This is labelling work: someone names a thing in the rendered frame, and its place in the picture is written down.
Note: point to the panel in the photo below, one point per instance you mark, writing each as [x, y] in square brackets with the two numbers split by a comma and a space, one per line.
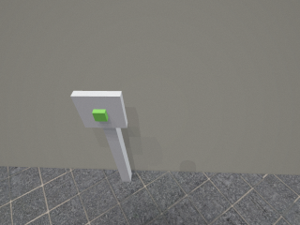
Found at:
[111, 101]

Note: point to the button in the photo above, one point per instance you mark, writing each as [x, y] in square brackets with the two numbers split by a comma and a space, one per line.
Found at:
[100, 115]

